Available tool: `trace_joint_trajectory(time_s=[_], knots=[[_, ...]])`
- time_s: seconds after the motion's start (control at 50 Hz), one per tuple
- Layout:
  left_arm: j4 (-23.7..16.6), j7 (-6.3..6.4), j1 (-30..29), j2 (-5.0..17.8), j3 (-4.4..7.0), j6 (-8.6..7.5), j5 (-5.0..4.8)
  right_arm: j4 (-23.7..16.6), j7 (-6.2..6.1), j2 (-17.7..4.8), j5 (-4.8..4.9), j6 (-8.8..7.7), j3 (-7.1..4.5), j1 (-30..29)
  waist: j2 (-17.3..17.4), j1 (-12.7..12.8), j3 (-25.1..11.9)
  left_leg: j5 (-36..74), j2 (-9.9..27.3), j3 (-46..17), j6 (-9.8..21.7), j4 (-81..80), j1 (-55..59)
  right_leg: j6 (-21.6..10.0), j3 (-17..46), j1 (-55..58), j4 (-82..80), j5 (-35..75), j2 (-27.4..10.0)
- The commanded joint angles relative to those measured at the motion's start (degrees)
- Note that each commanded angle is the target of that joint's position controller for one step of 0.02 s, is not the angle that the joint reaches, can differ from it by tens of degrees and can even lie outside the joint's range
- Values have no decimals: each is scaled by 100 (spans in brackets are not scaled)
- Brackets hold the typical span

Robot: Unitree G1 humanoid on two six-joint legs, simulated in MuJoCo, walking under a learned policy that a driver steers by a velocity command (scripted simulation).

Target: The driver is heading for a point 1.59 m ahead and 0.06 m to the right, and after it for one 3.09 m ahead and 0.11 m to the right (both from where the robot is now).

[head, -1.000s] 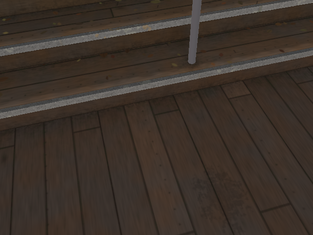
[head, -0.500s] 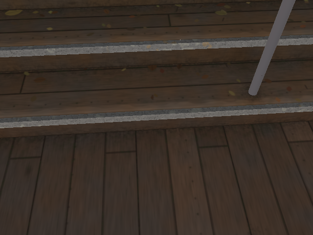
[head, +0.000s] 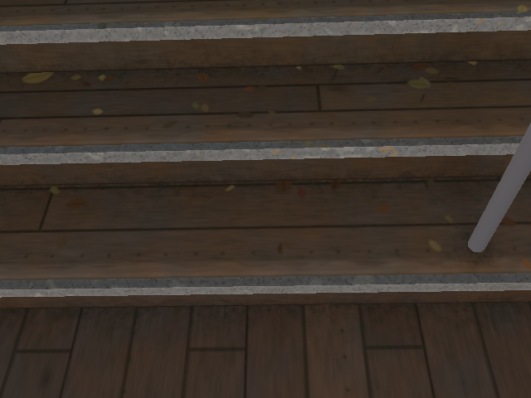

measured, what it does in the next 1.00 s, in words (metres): steps on the spot: left foot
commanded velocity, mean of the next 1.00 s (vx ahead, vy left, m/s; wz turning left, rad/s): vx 0.04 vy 0.00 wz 0.02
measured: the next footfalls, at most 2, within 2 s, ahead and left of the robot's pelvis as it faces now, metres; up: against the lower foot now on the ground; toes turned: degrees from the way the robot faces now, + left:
left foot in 0.26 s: +0.08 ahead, +0.12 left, +0.00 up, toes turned -1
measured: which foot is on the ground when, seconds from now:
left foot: up 0.00-0.24, down 0.26-1.00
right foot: down 0.00-1.00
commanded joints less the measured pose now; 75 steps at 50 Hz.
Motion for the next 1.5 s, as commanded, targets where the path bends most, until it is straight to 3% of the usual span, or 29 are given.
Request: trace_joint_trajectory(time_s=[0.02, 0.08, 0.12, 0.18, 0.22, 0.26, 0.28, 0.3, 0.32, 0.36, 0.44, 0.68, 1.0, 1.4, 1.42, 1.44, 1.46, 1.48, 1.5], knots=[[-83, 90, 536, 536, 138, 72, -104, -130, 34, -421, -112, 140, -83, 330, -514, 147, -956, 111, 480, -102, -151, 562, -1030, -946, 1802, 1943, -1181, 2890, -1689], [104, 107, 373, 557, 126, 111, -70, 113, 32, -254, -139, 328, -12, 614, -711, -71, -955, 402, 515, 253, -251, -262, -191, -747, 1137, 1271, -1415, 2430, -1240], [246, 100, 431, 633, 137, 128, -46, 185, -14, -169, -119, 385, 41, 480, -778, -9, -922, 439, 556, 382, -260, -940, -46, -782, 1072, 1203, -1513, 1744, -1196], [396, 61, 457, 750, 179, 245, -3, 289, -42, -215, -119, 414, 72, 239, -883, 117, -807, 853, 589, 477, -224, -1670, 199, -709, 1164, 957, -1724, -90, -1143], [464, 61, 343, 783, 193, 345, -47, 394, -43, -180, -125, 383, 103, 246, -777, 35, -593, 1322, 578, 575, -138, -2305, 557, -572, 1235, 548, -1802, -1327, -1092], [553, 71, 367, 658, 155, 402, -74, 460, -64, -202, -189, 296, 136, 220, -449, -15, -291, 1683, 751, 302, 10, -3145, 978, -184, 1254, 6, -1803, -2124, -970], [392, 103, -13, 742, 173, 306, -125, 302, -164, -282, -60, 316, 114, -36, -498, 15, -46, 1842, 1172, -57, 103, -3230, 693, -31, 1087, -47, -1529, -2373, -687], [406, 152, 165, 672, 196, 273, -115, 362, -195, -594, -20, 302, 58, -144, 133, 294, 6, 866, 1146, -127, 260, -3306, -115, 116, 618, 357, -1368, -2002, -332], [461, 190, 173, 643, 176, 255, -54, 380, -187, -458, -14, 237, 80, -213, 385, 279, 66, 337, 1114, -201, 284, -3587, -686, 204, 461, 961, -1055, -1516, -215], [592, 233, 345, 562, 173, 271, -47, 439, -159, -312, -59, 104, 118, -394, 620, 409, 63, 415, 1098, -235, 132, -3855, -1008, 174, 383, 1519, -727, -821, -180], [735, 229, 342, 618, 171, 300, -34, 550, -118, -291, 14, -30, 112, -324, 308, 337, -165, 1663, 1027, -105, 50, -3588, -471, 49, 442, 1508, -697, -204, -251], [1004, 225, -114, 744, 167, 332, -90, 779, -108, -381, 4, 25, 106, -511, -29, 226, -450, 2872, 943, 26, 135, -3426, 163, 102, 466, 1648, -633, 560, -317], [1312, 247, -335, 837, 156, 360, -84, 1041, -91, -430, -4, 61, 131, -673, -6, 241, -388, 2501, 881, 82, 149, -3578, 146, 120, 484, 1681, -688, 384, -351], [1520, 251, -206, 819, 121, 342, -86, 1215, -98, -407, -4, 55, 188, -502, -40, 235, -320, 2141, 837, 129, 146, -3642, 52, 116, 493, 1593, -755, 170, -342], [1580, 251, -95, 757, 106, 347, -85, 1274, -100, -369, -2, 59, 196, -386, -13, 230, -459, 1572, 802, 153, 167, -3710, 99, 116, 416, 1652, -743, -348, -270], [1764, 192, 297, 339, -30, 427, -10, 1401, -109, -222, -126, 100, 256, -158, 86, 266, -489, 522, 1082, -316, 305, -4031, 133, 84, 583, 1601, -819, -1151, -401], [1741, 159, 274, 433, 1, 465, 5, 1383, -103, -391, -105, 150, 190, -170, 219, 238, -119, -496, 1085, -478, 436, -4134, 56, 48, 396, 1229, -562, -1962, -164], [1648, 125, 83, 577, 38, 477, 34, 1358, -88, -576, -101, 180, 131, -121, 327, 150, 163, -1210, 1251, -793, 590, -4342, 12, 22, 283, 760, -281, -2293, -23], [1530, 82, -114, 561, 40, 463, 63, 1382, -83, -720, -85, 188, 73, 6, 544, 66, 397, -1648, 1572, -1219, 774, -4623, 78, 31, 73, 359, 121, -2151, 92]])
Keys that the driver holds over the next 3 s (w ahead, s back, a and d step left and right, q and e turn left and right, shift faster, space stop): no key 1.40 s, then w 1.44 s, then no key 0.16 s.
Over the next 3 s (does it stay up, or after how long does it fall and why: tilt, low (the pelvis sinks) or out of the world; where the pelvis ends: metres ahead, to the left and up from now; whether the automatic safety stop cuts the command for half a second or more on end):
stays up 0.83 -0.05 0.17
